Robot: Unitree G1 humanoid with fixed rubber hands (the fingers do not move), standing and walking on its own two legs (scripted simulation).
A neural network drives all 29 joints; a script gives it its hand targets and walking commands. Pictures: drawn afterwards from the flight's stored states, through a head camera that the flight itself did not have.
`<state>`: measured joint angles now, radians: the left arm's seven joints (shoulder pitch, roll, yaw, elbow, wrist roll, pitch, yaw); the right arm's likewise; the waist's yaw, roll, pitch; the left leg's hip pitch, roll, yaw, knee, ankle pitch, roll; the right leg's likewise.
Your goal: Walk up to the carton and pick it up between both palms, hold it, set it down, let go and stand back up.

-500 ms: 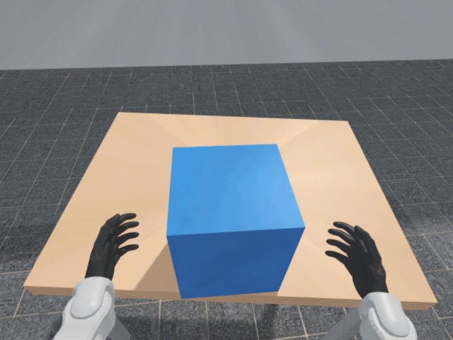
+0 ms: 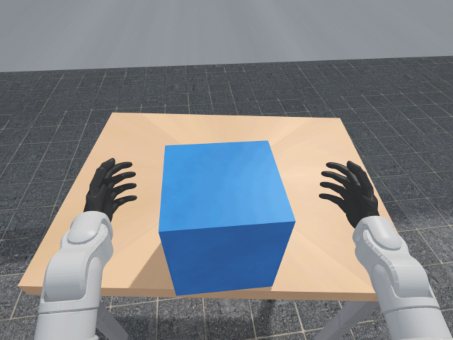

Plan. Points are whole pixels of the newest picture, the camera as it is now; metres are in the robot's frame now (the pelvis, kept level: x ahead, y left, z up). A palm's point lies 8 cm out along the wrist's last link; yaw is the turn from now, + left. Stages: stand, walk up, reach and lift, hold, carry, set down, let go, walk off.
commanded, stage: reach and lift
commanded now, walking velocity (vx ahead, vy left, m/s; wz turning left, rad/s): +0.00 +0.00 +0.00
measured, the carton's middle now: (221, 219) +0.38 +0.05 +0.00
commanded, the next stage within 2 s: none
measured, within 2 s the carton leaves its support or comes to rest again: neither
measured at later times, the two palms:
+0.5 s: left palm (100, 157) +0.36 +0.24 +0.18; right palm (356, 156) +0.41 -0.18 +0.17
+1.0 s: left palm (121, 205) +0.35 +0.23 +0.06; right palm (318, 197) +0.40 -0.14 +0.07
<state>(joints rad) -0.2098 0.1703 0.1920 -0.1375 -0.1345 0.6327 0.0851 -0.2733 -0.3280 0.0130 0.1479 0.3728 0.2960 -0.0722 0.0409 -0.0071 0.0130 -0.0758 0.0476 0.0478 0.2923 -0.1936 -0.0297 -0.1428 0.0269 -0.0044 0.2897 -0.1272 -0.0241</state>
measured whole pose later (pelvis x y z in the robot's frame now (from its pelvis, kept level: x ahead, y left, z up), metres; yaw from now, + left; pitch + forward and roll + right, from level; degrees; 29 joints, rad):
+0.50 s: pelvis +0.00 +0.00 +0.00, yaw +1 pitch +2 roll +0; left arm -0.57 0.26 0.21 0.13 -0.15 0.72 0.09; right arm -0.68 -0.40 0.06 0.48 0.46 0.38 -0.06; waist 0.03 -0.01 -0.05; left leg -0.16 0.05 0.03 0.33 -0.20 -0.03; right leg -0.20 0.03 -0.02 0.29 -0.13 -0.02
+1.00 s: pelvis +0.00 +0.01 +0.00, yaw +3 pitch +4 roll -1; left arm -0.50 0.13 0.15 0.58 -0.02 0.15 0.08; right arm -0.60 -0.20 -0.06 0.81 0.20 0.01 -0.02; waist 0.05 0.00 -0.01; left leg -0.22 0.04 -0.01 0.37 -0.21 -0.03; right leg -0.23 0.02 -0.05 0.29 -0.12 -0.02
